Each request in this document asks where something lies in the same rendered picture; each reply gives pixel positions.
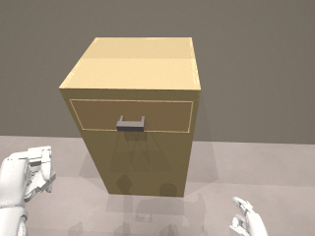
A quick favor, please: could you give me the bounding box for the robot left forearm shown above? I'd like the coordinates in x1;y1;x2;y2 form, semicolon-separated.
0;206;29;236

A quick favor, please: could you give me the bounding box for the left robot hand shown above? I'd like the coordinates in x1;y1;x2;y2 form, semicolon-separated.
0;146;56;208

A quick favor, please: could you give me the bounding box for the handle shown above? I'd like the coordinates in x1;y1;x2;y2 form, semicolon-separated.
116;115;145;132

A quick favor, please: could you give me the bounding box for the right robot hand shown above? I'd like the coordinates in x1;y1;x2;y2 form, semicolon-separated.
229;197;268;236

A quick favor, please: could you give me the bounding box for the cabinet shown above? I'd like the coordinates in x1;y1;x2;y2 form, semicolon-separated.
59;37;201;198

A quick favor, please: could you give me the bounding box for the drawer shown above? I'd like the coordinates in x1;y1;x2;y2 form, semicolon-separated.
71;99;192;132

